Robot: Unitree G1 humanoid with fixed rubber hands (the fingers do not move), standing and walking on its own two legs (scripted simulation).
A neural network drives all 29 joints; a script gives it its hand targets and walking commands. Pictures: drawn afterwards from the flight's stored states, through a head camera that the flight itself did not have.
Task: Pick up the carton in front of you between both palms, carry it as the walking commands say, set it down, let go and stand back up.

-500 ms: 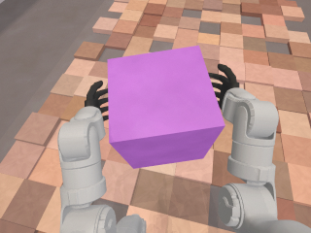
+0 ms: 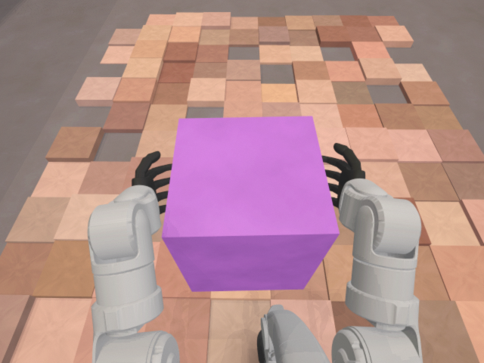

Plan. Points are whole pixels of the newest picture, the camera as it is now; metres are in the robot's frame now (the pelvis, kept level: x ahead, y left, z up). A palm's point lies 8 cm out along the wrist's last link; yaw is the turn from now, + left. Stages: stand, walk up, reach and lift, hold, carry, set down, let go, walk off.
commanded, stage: carry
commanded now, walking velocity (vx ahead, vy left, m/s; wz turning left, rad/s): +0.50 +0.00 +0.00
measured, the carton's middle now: (246, 211) +0.34 -0.04 +0.03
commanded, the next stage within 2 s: none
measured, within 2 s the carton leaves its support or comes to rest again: neither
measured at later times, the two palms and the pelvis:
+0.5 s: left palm (136, 103) +0.59 +0.14 +0.09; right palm (277, 79) +0.62 -0.16 +0.08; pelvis +0.26 -0.03 -0.01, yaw +1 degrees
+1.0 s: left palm out of the picture +0.92 +0.18 +0.16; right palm out of the picture +0.92 -0.12 +0.18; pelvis +0.55 +0.04 +0.02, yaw +0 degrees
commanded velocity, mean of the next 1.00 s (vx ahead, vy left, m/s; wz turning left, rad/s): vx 0.50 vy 0.00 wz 0.00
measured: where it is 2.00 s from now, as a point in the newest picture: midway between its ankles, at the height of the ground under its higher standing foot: (218, 153)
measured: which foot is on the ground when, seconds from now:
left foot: down 0.00-0.12, up 0.14-0.70, down 0.72-1.00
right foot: up 0.00-0.08, down 0.10-0.72, up 0.74-1.00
